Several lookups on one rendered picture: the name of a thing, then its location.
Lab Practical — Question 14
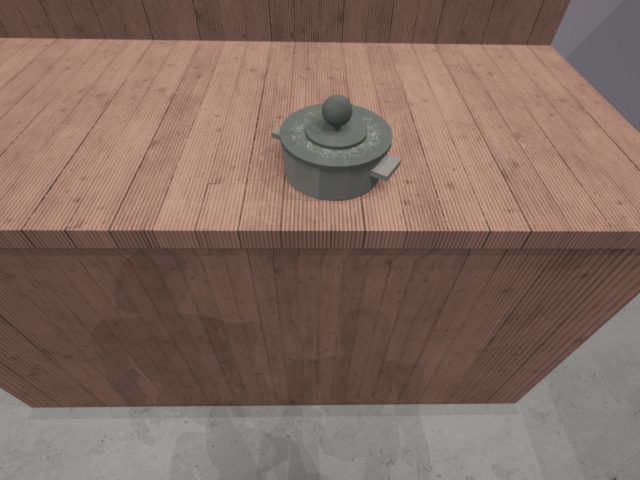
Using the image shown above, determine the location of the knob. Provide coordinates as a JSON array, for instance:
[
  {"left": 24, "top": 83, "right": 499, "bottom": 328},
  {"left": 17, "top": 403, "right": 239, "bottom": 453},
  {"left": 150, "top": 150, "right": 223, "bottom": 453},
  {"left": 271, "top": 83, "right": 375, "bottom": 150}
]
[{"left": 322, "top": 95, "right": 352, "bottom": 127}]

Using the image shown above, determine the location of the pot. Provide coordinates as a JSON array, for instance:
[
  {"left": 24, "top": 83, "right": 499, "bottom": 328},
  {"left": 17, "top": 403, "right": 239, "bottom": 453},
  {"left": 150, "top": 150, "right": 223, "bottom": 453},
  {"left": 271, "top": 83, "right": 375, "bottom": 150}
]
[{"left": 272, "top": 126, "right": 401, "bottom": 201}]

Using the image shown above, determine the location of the lid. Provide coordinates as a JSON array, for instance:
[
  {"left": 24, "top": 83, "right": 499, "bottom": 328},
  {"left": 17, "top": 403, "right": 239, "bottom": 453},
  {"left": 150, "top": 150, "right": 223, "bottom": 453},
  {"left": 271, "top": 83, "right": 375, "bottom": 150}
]
[{"left": 279, "top": 104, "right": 393, "bottom": 171}]

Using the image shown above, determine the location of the table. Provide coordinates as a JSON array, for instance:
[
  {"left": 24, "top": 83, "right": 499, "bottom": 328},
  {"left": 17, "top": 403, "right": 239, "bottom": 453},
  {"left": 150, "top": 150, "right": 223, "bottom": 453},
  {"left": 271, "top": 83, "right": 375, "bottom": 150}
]
[{"left": 0, "top": 0, "right": 640, "bottom": 408}]

